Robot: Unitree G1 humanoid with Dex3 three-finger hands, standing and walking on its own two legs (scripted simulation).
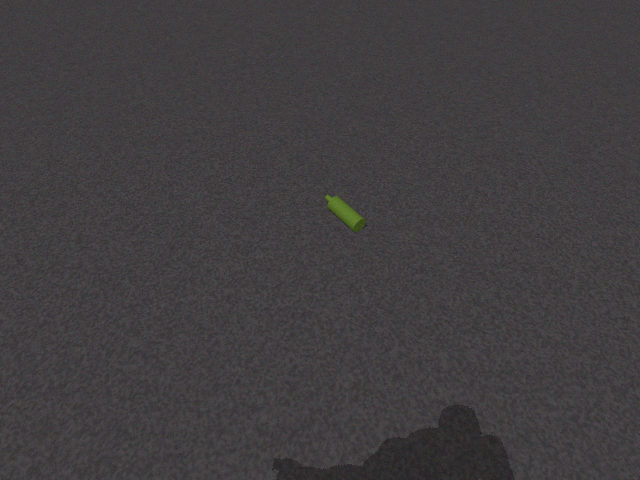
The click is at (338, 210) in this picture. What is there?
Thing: lying bottle
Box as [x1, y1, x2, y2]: [325, 195, 365, 231]
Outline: 325,196 325,198 328,201 328,208 351,229 357,231 363,226 365,220 338,196 332,198 329,195
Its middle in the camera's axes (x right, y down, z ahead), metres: +0.11 -0.11 +1.72
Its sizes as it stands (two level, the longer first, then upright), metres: 0.226 0.073 0.073
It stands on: the floor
